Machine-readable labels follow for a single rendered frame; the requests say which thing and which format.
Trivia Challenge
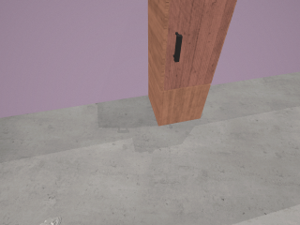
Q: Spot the handle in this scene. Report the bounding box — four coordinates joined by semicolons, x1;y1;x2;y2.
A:
173;32;183;63

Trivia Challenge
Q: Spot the cupboard door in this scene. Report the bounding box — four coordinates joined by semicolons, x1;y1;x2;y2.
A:
163;0;236;90

